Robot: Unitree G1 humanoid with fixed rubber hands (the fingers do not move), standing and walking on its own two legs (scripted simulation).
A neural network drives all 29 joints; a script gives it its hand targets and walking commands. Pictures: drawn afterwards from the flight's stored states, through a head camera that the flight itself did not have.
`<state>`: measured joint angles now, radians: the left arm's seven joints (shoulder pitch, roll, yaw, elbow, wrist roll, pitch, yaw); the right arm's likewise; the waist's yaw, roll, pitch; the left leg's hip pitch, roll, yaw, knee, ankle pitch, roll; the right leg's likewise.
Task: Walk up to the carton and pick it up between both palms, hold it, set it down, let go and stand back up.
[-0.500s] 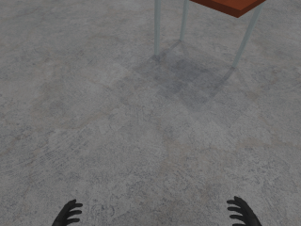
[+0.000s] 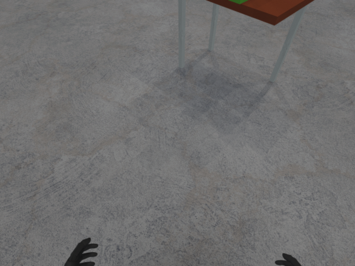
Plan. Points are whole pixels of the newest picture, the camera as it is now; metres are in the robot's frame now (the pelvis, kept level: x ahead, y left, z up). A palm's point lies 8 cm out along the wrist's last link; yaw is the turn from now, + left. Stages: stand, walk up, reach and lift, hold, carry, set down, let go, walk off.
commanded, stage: stand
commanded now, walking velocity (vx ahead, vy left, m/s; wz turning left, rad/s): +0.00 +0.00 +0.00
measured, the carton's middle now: out of the picture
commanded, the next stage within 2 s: none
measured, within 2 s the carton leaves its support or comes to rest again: neither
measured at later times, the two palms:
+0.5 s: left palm out of the picture +0.07 +0.27 -0.12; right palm out of the picture +0.08 -0.27 -0.11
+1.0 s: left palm out of the picture +0.05 +0.30 -0.12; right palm out of the picture +0.06 -0.25 -0.11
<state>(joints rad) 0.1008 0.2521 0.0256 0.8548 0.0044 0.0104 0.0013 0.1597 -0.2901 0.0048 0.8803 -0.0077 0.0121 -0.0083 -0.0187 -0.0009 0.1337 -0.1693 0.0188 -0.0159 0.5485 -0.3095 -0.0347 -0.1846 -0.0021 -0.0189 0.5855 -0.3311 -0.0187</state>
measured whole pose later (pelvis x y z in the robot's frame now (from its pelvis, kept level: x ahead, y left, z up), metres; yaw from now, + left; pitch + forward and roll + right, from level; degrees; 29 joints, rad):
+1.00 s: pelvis +0.00 +0.03 +0.02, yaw +0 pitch -3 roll +0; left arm 0.16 0.28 0.03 1.09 0.00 -0.02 0.01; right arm 0.16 -0.28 -0.01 1.07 0.00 -0.02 -0.02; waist 0.01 -0.02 0.08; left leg -0.10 0.00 0.00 0.36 -0.20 0.00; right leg -0.09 -0.03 -0.02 0.36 -0.20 0.02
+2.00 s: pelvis +0.01 +0.04 +0.02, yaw +1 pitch -4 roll +0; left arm 0.16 0.27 0.03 1.10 0.00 -0.01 0.03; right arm 0.19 -0.28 0.00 1.07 0.01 -0.02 -0.02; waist 0.00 -0.01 0.09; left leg -0.07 -0.02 0.00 0.35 -0.21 0.02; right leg -0.06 -0.05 -0.02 0.34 -0.21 0.04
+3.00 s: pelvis +0.00 +0.02 +0.02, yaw +1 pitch -4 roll +0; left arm 0.17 0.27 0.03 1.11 0.00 -0.01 0.02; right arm 0.18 -0.28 -0.01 1.10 0.00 -0.02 -0.03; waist 0.00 -0.01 0.08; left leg -0.07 0.00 -0.01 0.32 -0.18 -0.01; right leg -0.06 -0.03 -0.03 0.31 -0.19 0.02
